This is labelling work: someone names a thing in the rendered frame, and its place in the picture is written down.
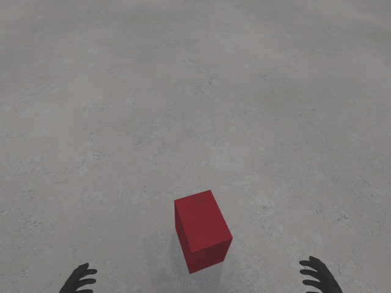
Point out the carton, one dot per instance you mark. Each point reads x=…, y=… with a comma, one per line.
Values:
x=202, y=231

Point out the left robot hand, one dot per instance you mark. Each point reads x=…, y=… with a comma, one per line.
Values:
x=74, y=282

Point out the right robot hand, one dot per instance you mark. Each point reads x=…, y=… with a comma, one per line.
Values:
x=327, y=282

